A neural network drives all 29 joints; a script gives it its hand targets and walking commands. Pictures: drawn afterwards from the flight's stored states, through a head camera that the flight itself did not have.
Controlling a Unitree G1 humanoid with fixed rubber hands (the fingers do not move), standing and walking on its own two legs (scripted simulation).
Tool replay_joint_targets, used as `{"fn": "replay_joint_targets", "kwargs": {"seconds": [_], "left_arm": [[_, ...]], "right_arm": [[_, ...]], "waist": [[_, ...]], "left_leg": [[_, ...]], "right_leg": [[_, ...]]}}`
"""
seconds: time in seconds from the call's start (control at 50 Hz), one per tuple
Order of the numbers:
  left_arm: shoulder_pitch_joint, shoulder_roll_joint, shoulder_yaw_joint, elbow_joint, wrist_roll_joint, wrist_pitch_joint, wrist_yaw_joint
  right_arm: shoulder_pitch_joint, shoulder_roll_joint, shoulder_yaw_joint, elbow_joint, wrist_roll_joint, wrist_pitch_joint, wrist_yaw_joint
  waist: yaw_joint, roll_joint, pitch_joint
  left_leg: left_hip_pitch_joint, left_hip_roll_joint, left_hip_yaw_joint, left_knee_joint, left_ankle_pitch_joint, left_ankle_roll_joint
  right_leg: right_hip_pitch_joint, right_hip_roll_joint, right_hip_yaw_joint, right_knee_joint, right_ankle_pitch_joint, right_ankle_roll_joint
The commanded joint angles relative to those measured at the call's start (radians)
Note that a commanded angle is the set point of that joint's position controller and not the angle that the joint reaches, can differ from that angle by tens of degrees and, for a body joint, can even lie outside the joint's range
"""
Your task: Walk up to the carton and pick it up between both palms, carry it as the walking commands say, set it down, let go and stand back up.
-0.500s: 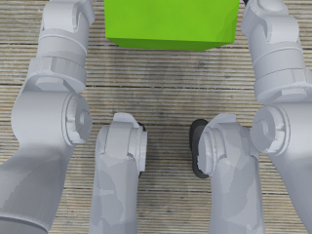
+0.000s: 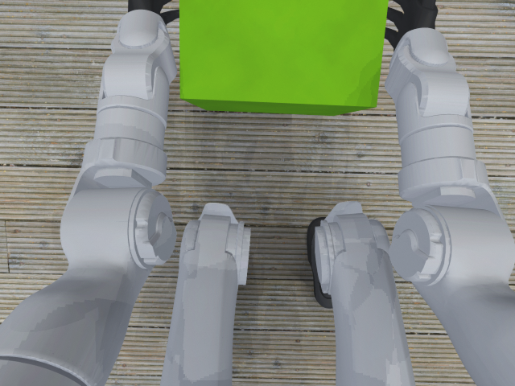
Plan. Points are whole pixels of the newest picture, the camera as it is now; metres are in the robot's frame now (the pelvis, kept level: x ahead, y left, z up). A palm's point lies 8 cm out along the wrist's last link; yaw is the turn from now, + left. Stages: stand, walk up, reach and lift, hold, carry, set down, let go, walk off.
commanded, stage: reach and lift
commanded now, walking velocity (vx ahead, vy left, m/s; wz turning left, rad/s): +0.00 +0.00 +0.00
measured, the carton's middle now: (278, 16) +0.58 +0.01 -0.18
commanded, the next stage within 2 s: none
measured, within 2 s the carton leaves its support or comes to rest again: neither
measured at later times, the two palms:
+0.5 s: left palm (127, 6) +0.52 +0.16 -0.03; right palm (453, 27) +0.51 -0.15 -0.04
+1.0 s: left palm out of the picture +0.50 +0.16 +0.04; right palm out of the picture +0.49 -0.15 +0.04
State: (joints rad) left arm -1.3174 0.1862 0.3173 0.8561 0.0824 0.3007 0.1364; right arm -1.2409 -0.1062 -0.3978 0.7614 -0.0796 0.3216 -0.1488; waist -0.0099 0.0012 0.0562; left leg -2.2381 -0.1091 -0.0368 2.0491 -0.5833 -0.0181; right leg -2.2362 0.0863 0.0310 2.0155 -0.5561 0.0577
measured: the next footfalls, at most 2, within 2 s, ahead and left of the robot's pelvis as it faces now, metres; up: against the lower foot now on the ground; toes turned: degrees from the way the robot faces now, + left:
none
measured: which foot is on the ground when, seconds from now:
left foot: down 0.00-1.00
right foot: down 0.00-1.00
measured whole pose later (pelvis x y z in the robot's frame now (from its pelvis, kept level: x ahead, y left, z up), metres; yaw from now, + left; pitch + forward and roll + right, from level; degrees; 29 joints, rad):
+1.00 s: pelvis +0.00 +0.00 +0.10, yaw +1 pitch +44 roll -1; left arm -1.09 0.04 0.45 0.76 0.23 0.35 0.09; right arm -1.02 0.02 -0.49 0.67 -0.23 0.38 -0.11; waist -0.01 0.01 -0.17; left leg -1.95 -0.12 -0.07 1.70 -0.51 -0.03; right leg -1.95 0.11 0.07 1.67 -0.49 0.06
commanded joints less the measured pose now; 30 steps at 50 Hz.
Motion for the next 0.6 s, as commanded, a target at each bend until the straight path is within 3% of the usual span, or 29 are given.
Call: {"fn": "replay_joint_targets", "kwargs": {"seconds": [0.0, 0.24, 0.58], "left_arm": [[-0.547, -1.013, -0.392, -0.068, -0.113, -0.015, -0.332], [-0.517, -1.038, -0.338, -0.046, -0.057, 0.012, -0.341], [-0.441, -1.097, -0.329, -0.054, -0.033, 0.035, -0.364]], "right_arm": [[-0.712, 0.913, 0.448, -0.122, 0.123, -0.041, 0.305], [-0.678, 0.946, 0.411, -0.09, 0.078, -0.016, 0.317], [-0.596, 1.03, 0.426, -0.114, 0.051, 0.012, 0.312]], "waist": [[-0.018, 0.048, -1.25], [-0.009, 0.039, -1.25], [-0.008, 0.024, -1.289]], "left_leg": [[0.678, -0.042, 0.084, -0.202, 0.412, 0.002], [0.687, -0.043, 0.091, -0.293, 0.329, -0.002], [0.731, -0.052, 0.099, -0.399, 0.329, -0.007]], "right_leg": [[0.601, 0.061, -0.122, -0.148, 0.365, -0.032], [0.633, 0.065, -0.122, -0.238, 0.296, -0.026], [0.774, 0.073, -0.11, -0.353, 0.325, -0.014]]}}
